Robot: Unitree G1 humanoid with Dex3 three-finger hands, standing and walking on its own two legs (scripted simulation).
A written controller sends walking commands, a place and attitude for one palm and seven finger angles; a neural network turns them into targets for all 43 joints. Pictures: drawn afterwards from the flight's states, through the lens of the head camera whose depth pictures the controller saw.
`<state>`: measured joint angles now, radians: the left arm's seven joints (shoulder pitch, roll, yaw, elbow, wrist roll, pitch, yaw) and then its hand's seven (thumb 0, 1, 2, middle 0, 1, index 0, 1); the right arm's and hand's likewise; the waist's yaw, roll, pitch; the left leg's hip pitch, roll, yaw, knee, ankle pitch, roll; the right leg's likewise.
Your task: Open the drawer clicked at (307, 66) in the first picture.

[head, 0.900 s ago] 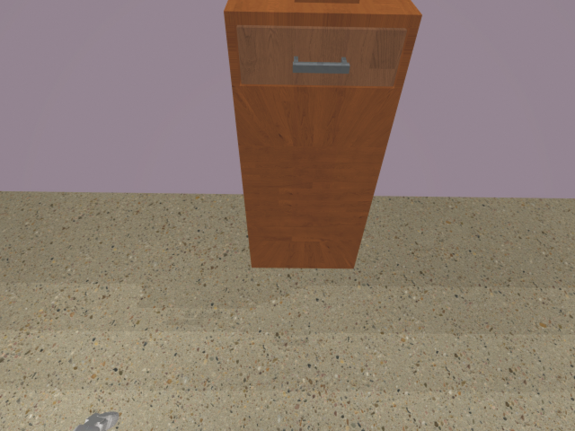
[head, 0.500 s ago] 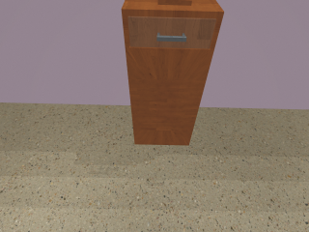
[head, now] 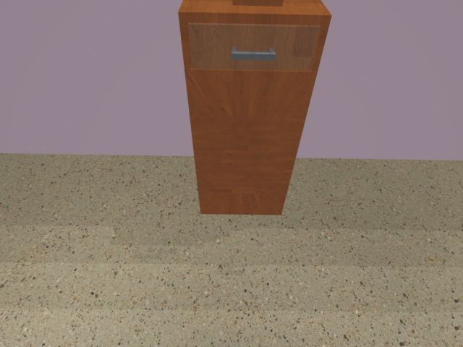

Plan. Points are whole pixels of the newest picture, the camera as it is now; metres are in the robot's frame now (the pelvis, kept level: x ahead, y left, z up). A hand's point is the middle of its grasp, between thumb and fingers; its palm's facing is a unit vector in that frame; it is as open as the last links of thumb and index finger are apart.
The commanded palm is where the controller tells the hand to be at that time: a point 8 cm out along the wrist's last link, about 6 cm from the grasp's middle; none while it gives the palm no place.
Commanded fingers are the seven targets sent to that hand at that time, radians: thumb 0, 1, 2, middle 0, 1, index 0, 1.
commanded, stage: look at it before walking up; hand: left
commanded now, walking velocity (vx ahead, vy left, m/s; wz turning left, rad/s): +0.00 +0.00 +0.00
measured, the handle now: (253, 53) +0.89 -0.01 +0.11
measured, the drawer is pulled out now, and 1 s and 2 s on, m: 0.00 0.00 0.00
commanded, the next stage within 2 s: walk to a spot facing it in 0.56 s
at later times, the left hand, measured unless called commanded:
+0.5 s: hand out of the picture +0.08 +0.25 -0.16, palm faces -0.01 -0.94 -0.33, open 7.4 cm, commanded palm none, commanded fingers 0.00 0.90 0.90 -0.20 -0.30 -0.20 -0.30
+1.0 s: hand out of the picture +0.07 +0.19 -0.18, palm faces -0.07 -0.97 -0.25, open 7.4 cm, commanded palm none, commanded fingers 0.00 0.90 0.90 -0.20 -0.30 -0.20 -0.30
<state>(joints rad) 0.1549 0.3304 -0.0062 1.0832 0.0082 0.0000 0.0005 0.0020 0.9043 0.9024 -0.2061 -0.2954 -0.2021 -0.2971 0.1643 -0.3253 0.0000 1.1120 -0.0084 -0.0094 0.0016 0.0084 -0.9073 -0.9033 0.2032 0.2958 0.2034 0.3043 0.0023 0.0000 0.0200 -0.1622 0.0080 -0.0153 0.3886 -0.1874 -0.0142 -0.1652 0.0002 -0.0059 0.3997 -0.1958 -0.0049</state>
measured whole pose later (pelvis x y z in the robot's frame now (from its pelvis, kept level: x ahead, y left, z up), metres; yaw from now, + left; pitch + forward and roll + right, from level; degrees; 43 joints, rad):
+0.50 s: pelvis +0.01 +0.00 +0.00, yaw +0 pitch -2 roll +0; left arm 0.14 0.34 -0.01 1.09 0.01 0.00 0.00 0.00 0.90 0.90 -0.21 -0.30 -0.20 -0.30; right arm 0.13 -0.33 0.00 1.11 -0.01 -0.02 0.00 0.01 -0.91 -0.90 0.20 0.30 0.20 0.30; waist 0.01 0.00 0.03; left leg -0.15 0.00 -0.02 0.37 -0.20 -0.01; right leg -0.15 -0.01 -0.01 0.38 -0.20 0.00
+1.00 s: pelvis +0.05 -0.02 -0.01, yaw -5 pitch -1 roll +2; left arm 0.28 0.26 0.02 1.07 0.02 0.04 -0.03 0.00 0.91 0.90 -0.20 -0.29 -0.20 -0.30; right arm 0.24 -0.23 -0.01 1.09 -0.03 0.00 0.00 0.01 -0.91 -0.90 0.20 0.30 0.20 0.30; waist 0.00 -0.02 -0.01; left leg -0.13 0.04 0.05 0.46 -0.31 -0.04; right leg -0.26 0.00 -0.02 0.65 -0.42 -0.01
